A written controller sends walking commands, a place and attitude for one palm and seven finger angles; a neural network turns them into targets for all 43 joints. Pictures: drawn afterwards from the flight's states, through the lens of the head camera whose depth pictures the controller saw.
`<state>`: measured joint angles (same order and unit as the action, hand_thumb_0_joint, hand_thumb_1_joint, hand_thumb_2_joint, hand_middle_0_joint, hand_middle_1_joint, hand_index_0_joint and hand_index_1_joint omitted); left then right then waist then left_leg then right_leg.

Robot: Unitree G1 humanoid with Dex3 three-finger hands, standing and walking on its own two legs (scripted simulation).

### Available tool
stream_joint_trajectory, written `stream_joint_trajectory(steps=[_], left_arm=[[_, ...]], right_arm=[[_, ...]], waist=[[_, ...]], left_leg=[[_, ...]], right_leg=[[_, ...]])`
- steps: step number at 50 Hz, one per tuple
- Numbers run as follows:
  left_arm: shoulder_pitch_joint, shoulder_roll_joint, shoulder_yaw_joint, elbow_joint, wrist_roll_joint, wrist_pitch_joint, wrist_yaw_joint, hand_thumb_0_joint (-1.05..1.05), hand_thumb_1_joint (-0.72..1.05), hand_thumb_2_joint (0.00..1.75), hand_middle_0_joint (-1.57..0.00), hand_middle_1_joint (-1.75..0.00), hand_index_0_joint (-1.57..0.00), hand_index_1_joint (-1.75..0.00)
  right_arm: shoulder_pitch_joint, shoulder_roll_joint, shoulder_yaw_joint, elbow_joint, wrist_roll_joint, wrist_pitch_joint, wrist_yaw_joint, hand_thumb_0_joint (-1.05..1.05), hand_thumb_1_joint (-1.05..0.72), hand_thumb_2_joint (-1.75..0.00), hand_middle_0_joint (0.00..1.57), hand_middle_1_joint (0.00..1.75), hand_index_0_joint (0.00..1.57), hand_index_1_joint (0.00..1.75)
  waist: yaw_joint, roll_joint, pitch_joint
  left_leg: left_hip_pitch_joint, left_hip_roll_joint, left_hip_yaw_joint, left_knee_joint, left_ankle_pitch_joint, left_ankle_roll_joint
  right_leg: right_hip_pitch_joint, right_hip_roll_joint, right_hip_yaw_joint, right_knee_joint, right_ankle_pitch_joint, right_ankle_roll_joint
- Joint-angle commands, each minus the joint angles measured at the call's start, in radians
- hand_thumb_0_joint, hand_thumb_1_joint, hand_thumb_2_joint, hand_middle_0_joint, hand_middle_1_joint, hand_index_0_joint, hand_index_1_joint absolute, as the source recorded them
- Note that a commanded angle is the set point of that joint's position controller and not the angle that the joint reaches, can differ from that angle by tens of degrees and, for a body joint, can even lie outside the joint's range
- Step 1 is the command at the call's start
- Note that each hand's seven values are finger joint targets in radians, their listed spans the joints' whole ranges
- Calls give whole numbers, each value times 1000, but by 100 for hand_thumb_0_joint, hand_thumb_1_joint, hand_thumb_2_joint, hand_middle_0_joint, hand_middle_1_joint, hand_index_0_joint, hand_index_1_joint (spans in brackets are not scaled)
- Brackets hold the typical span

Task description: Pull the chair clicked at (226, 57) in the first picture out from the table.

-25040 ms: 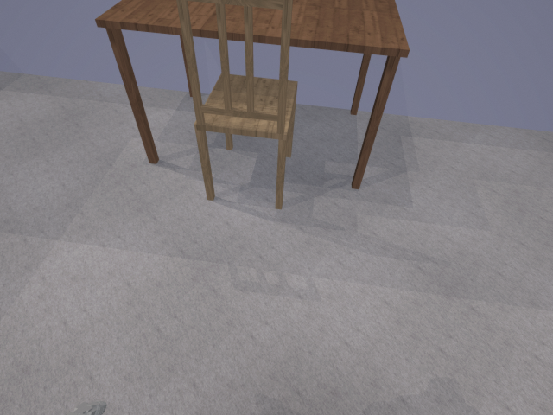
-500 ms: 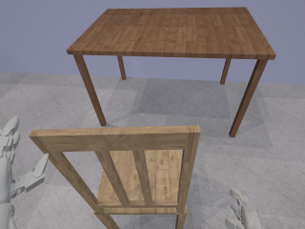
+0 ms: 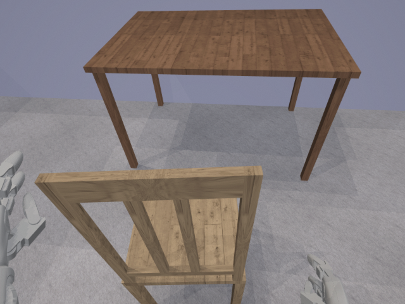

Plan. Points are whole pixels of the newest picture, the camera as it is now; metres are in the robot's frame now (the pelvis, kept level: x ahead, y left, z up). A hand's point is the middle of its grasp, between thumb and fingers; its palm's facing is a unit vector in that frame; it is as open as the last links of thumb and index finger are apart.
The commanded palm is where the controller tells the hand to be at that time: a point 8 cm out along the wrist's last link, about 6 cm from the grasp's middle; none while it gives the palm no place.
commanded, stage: step back with the hand held close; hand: left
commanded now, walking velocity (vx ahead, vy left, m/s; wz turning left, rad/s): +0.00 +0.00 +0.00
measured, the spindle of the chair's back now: (151, 241) +0.26 +0.16 -0.06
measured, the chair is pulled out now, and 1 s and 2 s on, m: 0.57 0.57 0.57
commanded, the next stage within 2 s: none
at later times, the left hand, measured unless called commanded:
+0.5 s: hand (31, 239) +0.16 +0.27 +0.15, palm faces +0.38 -0.75 -0.54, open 7.4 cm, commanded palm +0.10 +0.31 +0.18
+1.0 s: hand (6, 267) +0.12 +0.27 +0.16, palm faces +0.45 -0.72 -0.53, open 7.4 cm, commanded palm +0.05 +0.30 +0.18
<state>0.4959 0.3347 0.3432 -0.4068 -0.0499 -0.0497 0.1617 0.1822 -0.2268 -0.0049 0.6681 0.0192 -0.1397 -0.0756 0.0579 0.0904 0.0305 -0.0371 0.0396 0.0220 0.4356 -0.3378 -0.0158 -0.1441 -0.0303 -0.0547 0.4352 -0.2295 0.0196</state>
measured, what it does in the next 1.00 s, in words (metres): shifts its weight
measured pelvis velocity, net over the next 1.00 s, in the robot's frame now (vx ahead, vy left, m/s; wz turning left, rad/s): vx -0.09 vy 0.01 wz -0.01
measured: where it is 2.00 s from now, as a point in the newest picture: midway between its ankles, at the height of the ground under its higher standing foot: outside the picture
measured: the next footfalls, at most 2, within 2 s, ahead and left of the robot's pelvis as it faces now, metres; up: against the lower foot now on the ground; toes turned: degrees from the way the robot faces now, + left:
none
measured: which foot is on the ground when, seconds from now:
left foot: down 0.00-1.00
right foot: down 0.00-1.00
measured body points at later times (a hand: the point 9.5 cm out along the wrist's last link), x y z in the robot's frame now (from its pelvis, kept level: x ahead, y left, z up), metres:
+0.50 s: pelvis -0.05 +0.01 +0.00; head -0.01 +0.00 +0.44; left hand +0.14 +0.31 +0.18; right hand +0.12 -0.23 -0.10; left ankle -0.06 +0.12 -0.74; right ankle +0.01 -0.13 -0.74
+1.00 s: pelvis -0.09 +0.01 -0.01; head -0.06 +0.00 +0.44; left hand +0.09 +0.31 +0.19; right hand +0.07 -0.24 -0.10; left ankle -0.06 +0.12 -0.74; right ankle +0.01 -0.13 -0.74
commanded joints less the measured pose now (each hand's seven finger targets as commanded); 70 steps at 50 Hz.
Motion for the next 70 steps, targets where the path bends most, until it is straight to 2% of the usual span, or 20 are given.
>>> stream_joint_trajectory(steps=[1, 2, 3, 5, 7, 8, 12, 13, 15, 18, 23, 28, 32, 37, 38, 45, 53, 61, 66, 70], left_arm=[[-73, 180, 115, -199, 0, -61, 21, 0, 90, 90, -20, -30, -20, -30], [-133, 165, 78, -244, 1, -68, 18, 0, 90, 90, -20, -30, -20, -30], [-304, 324, 235, -290, -14, -124, 19, 0, 90, 90, -20, -30, -20, -30], [-162, 243, 195, -178, -8, -131, 8, 0, 90, 90, -20, -30, -20, -30], [-51, 182, 149, -150, -1, -126, 1, 0, 90, 90, -20, -30, -20, -30], [-19, 182, 151, -160, -1, -127, 3, 0, 90, 90, -20, -30, -20, -30], [67, 206, 176, -222, 13, -129, 16, 0, 90, 90, -20, -30, -20, -30], [69, 229, 196, -242, 11, -128, 22, 0, 90, 90, -20, -30, -20, -30], [95, 231, 204, -248, 11, -128, 28, 0, 90, 90, -20, -30, -20, -30], [94, 249, 219, -264, 8, -128, 38, 0, 90, 90, -20, -30, -20, -30], [72, 242, 204, -295, 7, -130, 47, 0, 90, 90, -20, -30, -20, -30], [37, 236, 194, -288, 13, -129, 57, 0, 90, 90, -20, -30, -20, -30], [6, 230, 185, -278, 22, -134, 59, 0, 90, 90, -20, -30, -20, -30], [-1, 251, 203, -279, 29, -147, 66, 0, 90, 90, -20, -30, -20, -30], [9, 260, 208, -276, 29, -147, 69, 0, 90, 90, -20, -30, -20, -30], [30, 256, 224, -310, 33, -170, 69, 0, 90, 90, -20, -30, -20, -30], [49, 271, 251, -315, 36, -194, 71, 0, 90, 90, -20, -30, -20, -30], [56, 268, 262, -343, 38, -227, 67, 0, 90, 90, -20, -30, -20, -30], [52, 259, 263, -345, 43, -242, 66, 0, 90, 90, -20, -30, -20, -30], [41, 253, 266, -346, 43, -246, 62, 0, 90, 90, -20, -30, -20, -30]], right_arm=[[-129, -93, -34, -164, 1, -56, -10, 0, -90, -90, 20, 30, 20, 30], [-130, -98, -28, -169, -3, -63, -8, 0, -90, -90, 20, 30, 20, 30], [-113, -100, -20, -216, 12, -44, -9, 0, -90, -90, 20, 30, 20, 30], [-108, -102, -38, -185, 3, -27, -8, 0, -90, -90, 20, 30, 20, 30], [-113, -108, -42, -201, -3, 1, 0, 0, -90, -90, 20, 30, 20, 30], [-120, -107, -46, -206, -2, 10, 0, 0, -90, -90, 20, 30, 20, 30], [-125, -101, -56, -235, -6, 46, 2, 0, -90, -90, 20, 30, 20, 30], [-136, -96, -60, -235, -2, 50, -1, 0, -90, -90, 20, 30, 20, 30], [-132, -87, -62, -241, 0, 56, -6, 0, -90, -90, 20, 30, 20, 30], [-134, -80, -67, -233, 5, 57, -15, 0, -90, -90, 20, 30, 20, 30], [-120, -81, -64, -227, 6, 44, -24, 0, -90, -90, 20, 30, 20, 30], [-95, -86, -57, -223, 3, 32, -31, 0, -90, -90, 20, 30, 20, 30], [-75, -89, -52, -230, -5, 26, -28, 0, -90, -90, 20, 30, 20, 30], [-65, -97, -48, -236, -8, 18, -26, 0, -90, -90, 20, 30, 20, 30], [-69, -99, -51, -230, -3, 18, -29, 0, -90, -90, 20, 30, 20, 30], [-72, -103, -56, -234, -6, 4, -21, 0, -90, -90, 20, 30, 20, 30], [-69, -101, -71, -204, -8, -8, -17, 0, -90, -90, 20, 30, 20, 30], [-61, -96, -75, -195, -17, -14, -14, 0, -90, -90, 20, 30, 20, 30], [-63, -99, -74, -198, -16, -23, -19, 0, -90, -90, 20, 30, 20, 30], [-62, -97, -77, -195, -15, -36, -22, 0, -90, -90, 20, 30, 20, 30]], waist=[[2, -13, -79], [-7, -19, -88], [-34, 19, 50], [-41, -53, 4], [-41, -50, -50], [-40, -20, -82], [-41, -48, -173], [-44, -24, -186], [-41, -45, -191], [-46, -20, -188], [-45, 2, -153], [-46, 3, -97], [-47, -72, -62], [-47, -80, -59], [-49, -45, -57], [-45, -4, -88], [-49, -26, -117], [-54, -65, -146], [-56, -10, -141], [-56, 26, -144]], left_leg=[[-81, 20, -1, -68, 327, 17], [-76, 17, -4, -69, 329, 19], [-129, 38, -8, -69, 217, 28], [-129, 39, -15, -63, 176, 32], [-117, 49, -16, -76, 241, 34], [-111, 56, -11, -79, 279, 34], [-102, 84, -26, -56, 473, 31], [-100, 87, -29, -55, 494, 32], [-113, 97, -35, -44, 526, 30], [-139, 104, -42, -41, 510, 31], [-229, 113, -60, -50, 343, 37], [-348, 94, -65, -65, 62, 43], [-376, 60, -58, -33, -98, 41], [-398, 57, -66, -36, -174, 48], [-401, 62, -72, -50, -175, 50], [-489, 91, -92, -79, -134, 58], [-507, 90, -102, -30, -61, 58], [-482, 67, -106, 16, -92, 53], [-562, 104, -127, -37, -129, 68], [-632, 131, -131, -40, -101, 80]], right_leg=[[85, -26, 13, -38, 235, -39], [87, -28, 13, -37, 241, -38], [-31, -69, 137, -86, 279, -44], [-9, -87, 151, -94, 278, -51], [28, -87, 131, -59, 322, -44], [49, -90, 124, -42, 355, -40], [83, -92, 94, 23, 477, -33], [87, -97, 92, 33, 489, -32], [71, -95, 82, 53, 485, -27], [57, -97, 82, 70, 450, -26], [30, -88, 90, 78, 330, -24], [2, -82, 124, 47, 174, -26], [-77, -90, 171, -41, -30, -31], [-114, -90, 177, -88, -195, -29], [-104, -88, 174, -88, -190, -30], [-12, -71, 141, 16, -33, -21], [-6, -85, 151, 71, 105, -40], [-65, -103, 173, 30, 48, -59], [-10, -70, 136, 114, 65, -42], [61, -57, 115, 210, 182, -33]])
